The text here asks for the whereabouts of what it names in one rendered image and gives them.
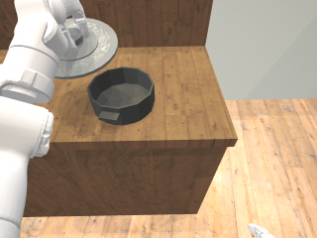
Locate knob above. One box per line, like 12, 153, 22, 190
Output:
68, 27, 84, 46

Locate table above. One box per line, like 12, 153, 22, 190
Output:
0, 0, 238, 217

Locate left robot hand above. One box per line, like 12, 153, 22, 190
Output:
60, 0, 89, 53

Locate right robot hand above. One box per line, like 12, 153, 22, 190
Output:
248, 223, 274, 238

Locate lid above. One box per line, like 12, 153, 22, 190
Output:
54, 18, 119, 79

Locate robot left forearm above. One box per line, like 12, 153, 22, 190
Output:
0, 0, 68, 105

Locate left robot upper arm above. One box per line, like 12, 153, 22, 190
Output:
0, 96, 54, 238

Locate pot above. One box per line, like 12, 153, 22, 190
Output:
87, 66, 155, 126

